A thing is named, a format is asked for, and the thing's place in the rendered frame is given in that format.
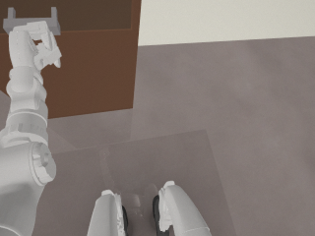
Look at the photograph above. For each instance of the robot left forearm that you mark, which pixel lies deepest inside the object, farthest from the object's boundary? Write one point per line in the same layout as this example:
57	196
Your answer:
28	113

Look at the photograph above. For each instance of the cabinet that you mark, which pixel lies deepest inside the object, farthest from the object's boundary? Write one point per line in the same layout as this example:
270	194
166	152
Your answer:
97	69

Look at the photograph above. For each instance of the robot left upper arm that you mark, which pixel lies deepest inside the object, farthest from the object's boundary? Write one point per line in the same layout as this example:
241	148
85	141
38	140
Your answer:
25	169

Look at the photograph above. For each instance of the right robot thigh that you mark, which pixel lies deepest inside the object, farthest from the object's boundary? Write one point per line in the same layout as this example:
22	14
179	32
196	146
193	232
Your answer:
186	219

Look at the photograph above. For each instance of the right robot shin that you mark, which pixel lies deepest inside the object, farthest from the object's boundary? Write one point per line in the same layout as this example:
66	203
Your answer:
165	218

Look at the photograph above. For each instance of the drawer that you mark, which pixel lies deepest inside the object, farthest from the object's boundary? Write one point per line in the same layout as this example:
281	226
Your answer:
73	14

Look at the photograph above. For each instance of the robot left hand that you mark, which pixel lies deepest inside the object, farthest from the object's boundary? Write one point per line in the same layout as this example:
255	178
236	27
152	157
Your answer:
23	51

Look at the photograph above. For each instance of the handle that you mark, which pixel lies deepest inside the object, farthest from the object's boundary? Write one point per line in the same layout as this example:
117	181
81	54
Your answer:
12	21

